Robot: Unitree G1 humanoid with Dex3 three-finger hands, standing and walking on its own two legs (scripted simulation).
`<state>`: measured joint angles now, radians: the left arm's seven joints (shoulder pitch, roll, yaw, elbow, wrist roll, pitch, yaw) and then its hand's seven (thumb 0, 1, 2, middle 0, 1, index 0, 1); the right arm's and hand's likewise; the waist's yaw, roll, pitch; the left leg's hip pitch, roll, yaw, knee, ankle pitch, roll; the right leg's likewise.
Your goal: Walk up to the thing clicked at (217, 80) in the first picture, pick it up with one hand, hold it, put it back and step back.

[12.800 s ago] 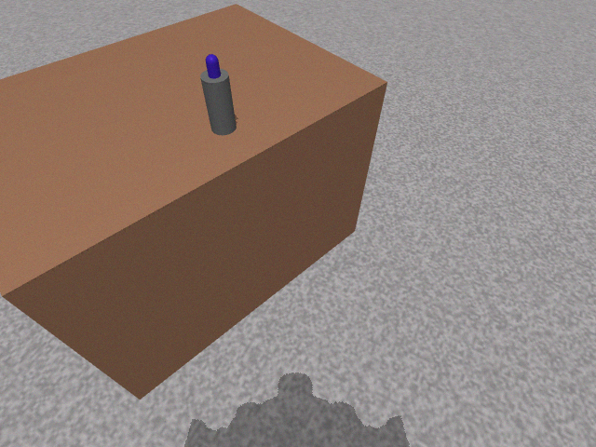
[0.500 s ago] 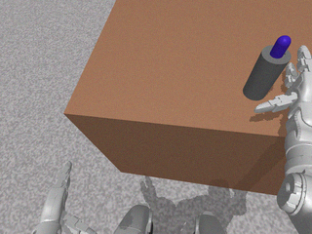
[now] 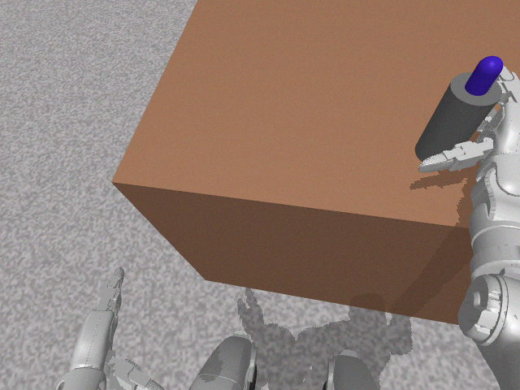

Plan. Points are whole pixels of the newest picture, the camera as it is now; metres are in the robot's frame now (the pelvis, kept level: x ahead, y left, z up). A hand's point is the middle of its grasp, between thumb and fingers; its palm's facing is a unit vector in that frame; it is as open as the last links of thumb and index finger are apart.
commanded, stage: close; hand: right
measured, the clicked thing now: (459, 113) +0.51 -0.20 +0.09
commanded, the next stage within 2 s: settle in 0.54 s
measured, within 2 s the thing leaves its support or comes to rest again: leaves its support in 0.98 s
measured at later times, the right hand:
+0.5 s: hand (454, 127) +0.50 -0.20 +0.07, palm faces +0.15 +0.99 +0.01, open 9.3 cm
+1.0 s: hand (459, 125) +0.49 -0.20 +0.08, palm faces +0.15 +0.99 -0.02, open 8.7 cm
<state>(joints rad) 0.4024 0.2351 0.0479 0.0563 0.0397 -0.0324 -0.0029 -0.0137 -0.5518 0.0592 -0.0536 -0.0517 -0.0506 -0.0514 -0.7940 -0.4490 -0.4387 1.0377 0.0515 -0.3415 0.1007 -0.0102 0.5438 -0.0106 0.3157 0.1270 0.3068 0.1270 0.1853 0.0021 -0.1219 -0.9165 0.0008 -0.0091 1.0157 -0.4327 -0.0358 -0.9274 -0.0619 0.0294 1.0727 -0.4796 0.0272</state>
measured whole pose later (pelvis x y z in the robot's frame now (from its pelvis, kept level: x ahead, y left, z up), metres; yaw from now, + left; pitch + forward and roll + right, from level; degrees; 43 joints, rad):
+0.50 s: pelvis +0.00 +0.00 +0.00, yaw +0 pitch +19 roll +2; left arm 0.37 0.24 0.05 0.07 0.04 -0.03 -0.01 -0.01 -0.53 0.05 -0.05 -0.05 -0.05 -0.04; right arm -0.78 -0.44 -0.44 1.05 0.05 -0.36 0.10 -0.01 0.16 -0.47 0.91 0.70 0.94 0.71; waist 0.19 0.01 -0.12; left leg -0.90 0.00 -0.01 1.00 -0.43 -0.03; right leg -0.92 -0.06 0.03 1.06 -0.48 0.03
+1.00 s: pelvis +0.01 +0.00 +0.01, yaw +0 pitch +17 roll +2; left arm 0.37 0.25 0.05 0.12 0.03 -0.03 0.01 -0.01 -0.55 0.06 -0.06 -0.06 -0.06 -0.06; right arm -0.74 -0.43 -0.42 1.00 0.05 -0.29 0.09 0.00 0.24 -1.03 0.80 1.05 0.83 1.08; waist 0.17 0.00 -0.11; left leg -0.83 0.00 -0.01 0.95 -0.42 -0.04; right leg -0.85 -0.06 0.03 1.01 -0.47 0.03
